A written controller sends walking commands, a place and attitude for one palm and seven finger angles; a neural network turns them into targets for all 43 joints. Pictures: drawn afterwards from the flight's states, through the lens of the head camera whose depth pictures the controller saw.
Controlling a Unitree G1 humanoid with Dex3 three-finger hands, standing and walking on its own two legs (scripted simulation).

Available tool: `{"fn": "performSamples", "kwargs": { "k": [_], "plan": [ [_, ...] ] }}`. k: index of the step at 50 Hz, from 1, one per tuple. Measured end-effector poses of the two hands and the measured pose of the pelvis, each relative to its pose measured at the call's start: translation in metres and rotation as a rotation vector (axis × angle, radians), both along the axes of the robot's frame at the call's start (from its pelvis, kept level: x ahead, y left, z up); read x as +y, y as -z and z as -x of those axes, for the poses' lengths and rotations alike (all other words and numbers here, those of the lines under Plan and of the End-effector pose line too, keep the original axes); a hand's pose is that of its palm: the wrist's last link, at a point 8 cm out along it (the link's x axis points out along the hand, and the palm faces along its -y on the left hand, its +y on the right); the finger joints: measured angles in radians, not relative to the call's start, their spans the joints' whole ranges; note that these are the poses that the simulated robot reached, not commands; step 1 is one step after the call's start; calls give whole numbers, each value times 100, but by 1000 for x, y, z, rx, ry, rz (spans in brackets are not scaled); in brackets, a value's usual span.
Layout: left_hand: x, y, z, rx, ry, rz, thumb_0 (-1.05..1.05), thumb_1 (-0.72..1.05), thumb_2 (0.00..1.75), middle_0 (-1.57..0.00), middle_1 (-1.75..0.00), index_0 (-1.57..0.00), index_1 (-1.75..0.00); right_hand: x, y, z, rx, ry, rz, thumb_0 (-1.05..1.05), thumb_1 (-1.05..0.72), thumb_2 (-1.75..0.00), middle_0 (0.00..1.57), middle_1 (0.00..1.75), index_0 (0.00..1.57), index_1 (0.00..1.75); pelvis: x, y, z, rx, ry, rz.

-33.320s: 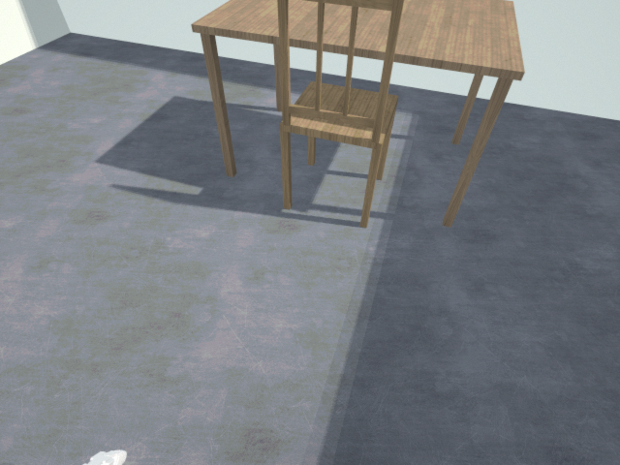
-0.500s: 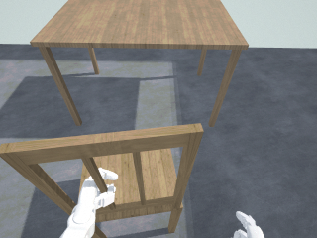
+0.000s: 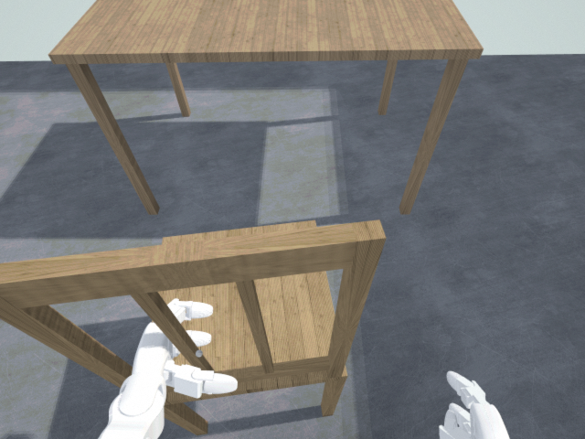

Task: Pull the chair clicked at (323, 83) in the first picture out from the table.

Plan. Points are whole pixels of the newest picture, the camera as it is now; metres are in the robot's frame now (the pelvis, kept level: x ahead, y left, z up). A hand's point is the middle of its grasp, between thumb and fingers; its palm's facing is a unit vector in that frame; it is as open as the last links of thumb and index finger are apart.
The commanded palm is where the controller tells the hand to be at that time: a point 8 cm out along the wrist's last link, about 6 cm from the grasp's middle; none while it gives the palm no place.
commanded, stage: open the thumb and straighten the fingers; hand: left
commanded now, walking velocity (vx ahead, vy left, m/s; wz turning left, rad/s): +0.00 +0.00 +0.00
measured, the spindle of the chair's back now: (184, 343) +0.26 +0.16 -0.03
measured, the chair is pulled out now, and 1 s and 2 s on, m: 0.68 0.68 0.68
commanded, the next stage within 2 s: draw the fingers out of the gap in 0.32 s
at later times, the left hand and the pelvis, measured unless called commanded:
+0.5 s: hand (198, 366) +0.23 +0.15 -0.05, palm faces +0.03 -0.98 -0.17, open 17.4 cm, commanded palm +0.20 +0.20 -0.03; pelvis +0.01 -0.01 -0.02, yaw +1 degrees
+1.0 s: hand (188, 436) +0.15 +0.14 -0.05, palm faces +0.04 -0.99 -0.17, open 17.5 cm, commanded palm +0.11 +0.19 -0.03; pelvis -0.01 +0.00 -0.03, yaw +2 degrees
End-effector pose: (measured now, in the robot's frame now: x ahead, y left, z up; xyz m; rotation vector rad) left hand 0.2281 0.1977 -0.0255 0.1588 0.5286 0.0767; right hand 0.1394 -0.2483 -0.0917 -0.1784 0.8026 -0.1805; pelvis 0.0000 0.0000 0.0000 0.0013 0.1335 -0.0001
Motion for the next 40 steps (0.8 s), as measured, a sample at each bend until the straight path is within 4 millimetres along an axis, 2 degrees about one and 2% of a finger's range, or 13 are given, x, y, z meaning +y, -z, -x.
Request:
{"fn": "performSamples", "kwargs": {
  "k": [5,13,18,25,35,40],
  "plan": [
    [-2,0,-3,-5,-3,9,0,-46,24,-29,-87,-30,-88,2,2,-16,-29,-20,-3,1,-91,-90,20,30,20,30,-5,5,-8,18,-7,-1],
    [-2,2,3,17,-1,-2,-1,-52,20,-12,-34,-12,-35,-3,2,-31,-60,-36,9,1,-91,-90,20,30,21,30,-10,11,-16,36,-18,0],
    [-1,2,8,16,-5,-8,-1,-53,20,-5,-14,-5,-14,-8,3,-32,-63,-35,29,1,-91,-90,20,30,21,30,-12,14,-17,41,-25,1],
    [-1,3,17,18,-4,-2,-1,-53,20,-1,-3,-2,-4,-12,5,-27,-60,-22,38,1,-91,-90,20,30,21,30,-13,17,-15,49,-26,2],
    [4,3,64,42,-30,-11,-1,-53,20,-1,0,-1,-1,-5,3,-24,-99,-7,35,1,-91,-90,20,30,21,30,-11,21,-8,42,-32,8],
    [4,3,81,38,-26,-10,-1,-53,20,0,0,-1,0,3,3,-26,-131,-29,32,1,-91,-90,20,30,21,30,-8,24,-1,40,-42,15]
  ]
}}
